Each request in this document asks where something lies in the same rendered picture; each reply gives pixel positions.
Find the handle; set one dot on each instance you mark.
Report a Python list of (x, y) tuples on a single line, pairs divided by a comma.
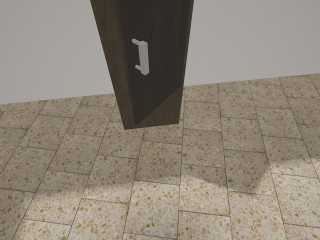
[(143, 56)]

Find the cupboard door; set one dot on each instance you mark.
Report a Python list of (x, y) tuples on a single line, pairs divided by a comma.
[(163, 25)]

